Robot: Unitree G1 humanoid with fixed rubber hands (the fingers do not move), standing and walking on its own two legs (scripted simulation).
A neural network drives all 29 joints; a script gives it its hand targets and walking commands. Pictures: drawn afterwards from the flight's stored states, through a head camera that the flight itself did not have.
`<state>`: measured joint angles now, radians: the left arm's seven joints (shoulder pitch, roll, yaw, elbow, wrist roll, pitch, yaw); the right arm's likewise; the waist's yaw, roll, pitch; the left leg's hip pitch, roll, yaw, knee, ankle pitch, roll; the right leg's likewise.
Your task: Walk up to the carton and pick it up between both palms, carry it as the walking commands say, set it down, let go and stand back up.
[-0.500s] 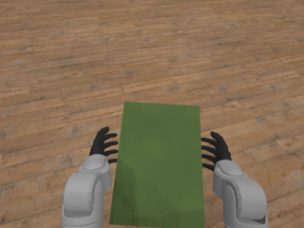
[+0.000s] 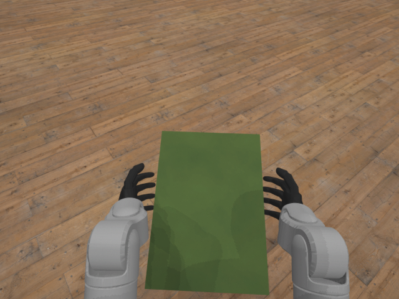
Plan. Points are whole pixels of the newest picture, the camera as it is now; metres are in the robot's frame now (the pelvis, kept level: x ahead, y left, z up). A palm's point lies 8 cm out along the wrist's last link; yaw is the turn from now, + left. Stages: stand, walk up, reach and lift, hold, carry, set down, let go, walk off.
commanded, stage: carry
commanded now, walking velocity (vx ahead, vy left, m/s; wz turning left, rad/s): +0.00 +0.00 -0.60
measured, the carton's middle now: (207, 211) +0.33 -0.01 -0.01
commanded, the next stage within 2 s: none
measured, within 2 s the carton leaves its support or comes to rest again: neither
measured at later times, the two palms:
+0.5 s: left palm (209, 206) +0.29 +0.00 +0.09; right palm (376, 276) +0.18 -0.25 +0.08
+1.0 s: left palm (221, 213) +0.27 -0.02 +0.10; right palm out of the picture +0.11 -0.24 +0.11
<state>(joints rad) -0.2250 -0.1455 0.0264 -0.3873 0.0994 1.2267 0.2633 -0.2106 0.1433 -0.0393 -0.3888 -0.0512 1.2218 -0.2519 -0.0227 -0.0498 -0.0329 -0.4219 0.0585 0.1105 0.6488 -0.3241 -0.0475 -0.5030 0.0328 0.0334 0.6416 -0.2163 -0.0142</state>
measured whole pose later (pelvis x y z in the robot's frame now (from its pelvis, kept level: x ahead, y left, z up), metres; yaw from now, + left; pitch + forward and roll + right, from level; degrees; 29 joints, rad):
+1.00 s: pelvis -0.04 +0.03 +0.01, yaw -37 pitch +3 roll -2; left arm -0.25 -0.15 0.03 -0.38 0.07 1.25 0.27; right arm -0.23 0.15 -0.06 -0.35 -0.10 1.22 -0.24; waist 0.05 -0.01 -0.02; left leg -0.36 0.19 0.25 0.64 -0.31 -0.01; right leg -0.47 -0.03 -0.09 0.86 -0.45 0.07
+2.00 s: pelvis -0.14 +0.09 +0.00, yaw -72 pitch +4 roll +0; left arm -0.25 -0.15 0.06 -0.35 0.10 1.22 0.25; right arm -0.22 0.14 -0.04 -0.38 -0.04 1.24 -0.27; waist -0.06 0.00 0.01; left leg -0.53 0.10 0.07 0.97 -0.49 -0.09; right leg -0.45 0.03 0.00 0.64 -0.25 -0.04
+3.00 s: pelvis -0.17 +0.18 +0.02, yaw -81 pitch +0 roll +0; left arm -0.27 -0.16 0.06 -0.25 0.10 1.26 0.24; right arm -0.23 0.15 -0.06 -0.29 -0.11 1.27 -0.24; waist 0.02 0.01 -0.06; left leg -0.33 0.07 0.10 0.48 -0.15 0.00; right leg -0.30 -0.01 -0.05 0.49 -0.19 -0.01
